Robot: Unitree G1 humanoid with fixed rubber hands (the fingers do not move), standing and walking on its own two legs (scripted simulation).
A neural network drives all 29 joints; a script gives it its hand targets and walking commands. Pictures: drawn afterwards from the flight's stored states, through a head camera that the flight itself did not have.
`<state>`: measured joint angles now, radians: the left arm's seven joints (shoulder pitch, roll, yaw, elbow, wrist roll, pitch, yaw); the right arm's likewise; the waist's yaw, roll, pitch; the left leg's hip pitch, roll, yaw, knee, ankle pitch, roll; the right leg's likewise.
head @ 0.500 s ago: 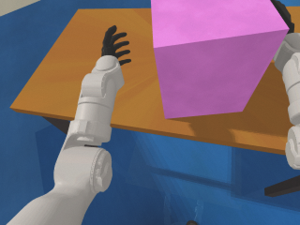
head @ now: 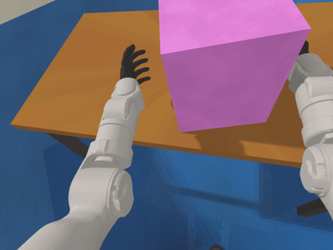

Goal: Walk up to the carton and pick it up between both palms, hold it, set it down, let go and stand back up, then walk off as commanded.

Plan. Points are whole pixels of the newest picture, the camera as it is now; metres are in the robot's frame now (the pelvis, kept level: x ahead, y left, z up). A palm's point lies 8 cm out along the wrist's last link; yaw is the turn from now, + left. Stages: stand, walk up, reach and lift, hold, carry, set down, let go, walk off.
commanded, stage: reach and lift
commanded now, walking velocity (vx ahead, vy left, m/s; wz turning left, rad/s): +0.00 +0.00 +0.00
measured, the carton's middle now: (216, 60) +0.53 -0.05 +0.12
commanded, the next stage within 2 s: none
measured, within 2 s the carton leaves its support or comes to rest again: neither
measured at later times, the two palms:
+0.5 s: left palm (145, 86) +0.47 +0.11 +0.10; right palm (286, 63) +0.52 -0.19 +0.11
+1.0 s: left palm (144, 88) +0.47 +0.12 +0.10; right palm (284, 67) +0.51 -0.18 +0.10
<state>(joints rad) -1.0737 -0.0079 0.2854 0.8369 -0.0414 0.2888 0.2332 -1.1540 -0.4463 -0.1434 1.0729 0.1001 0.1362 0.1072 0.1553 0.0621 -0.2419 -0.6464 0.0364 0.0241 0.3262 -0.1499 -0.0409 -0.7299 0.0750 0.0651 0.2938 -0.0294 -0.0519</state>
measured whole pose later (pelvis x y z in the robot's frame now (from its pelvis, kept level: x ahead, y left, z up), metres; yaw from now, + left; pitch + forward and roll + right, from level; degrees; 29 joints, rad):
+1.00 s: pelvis +0.02 +0.00 +0.01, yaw +0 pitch +22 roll +1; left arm -0.98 -0.17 0.51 0.85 0.27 0.13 0.19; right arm -1.09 -0.23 -0.56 1.15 -0.28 -0.07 0.16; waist 0.08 0.04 -0.19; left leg -0.49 0.03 0.04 0.27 -0.17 -0.04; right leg -0.61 0.06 0.03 0.32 -0.09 -0.06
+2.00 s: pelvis +0.02 +0.00 +0.00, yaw +1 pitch +23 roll +1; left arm -0.93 -0.17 0.49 0.80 0.25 0.11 0.22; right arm -1.06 -0.20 -0.55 1.17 -0.27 -0.14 0.11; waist 0.05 0.03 -0.21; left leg -0.52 0.03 0.03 0.30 -0.18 -0.04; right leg -0.64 0.04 -0.02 0.36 -0.12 -0.07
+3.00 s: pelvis -0.01 -0.03 +0.00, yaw +3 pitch +23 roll +2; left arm -0.88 -0.07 0.36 0.90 0.07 0.12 0.24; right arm -1.12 -0.21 -0.30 1.33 -0.11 -0.11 0.00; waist 0.04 0.02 -0.30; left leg -0.61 0.04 -0.02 0.38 -0.17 -0.08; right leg -0.72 0.05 -0.06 0.43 -0.11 -0.10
